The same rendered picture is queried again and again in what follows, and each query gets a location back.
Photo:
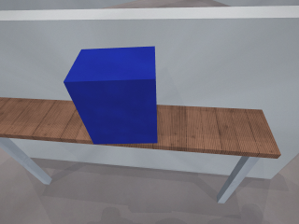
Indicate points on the table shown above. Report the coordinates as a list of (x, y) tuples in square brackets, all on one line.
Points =
[(200, 129)]

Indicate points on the carton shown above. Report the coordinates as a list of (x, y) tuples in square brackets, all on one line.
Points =
[(114, 92)]

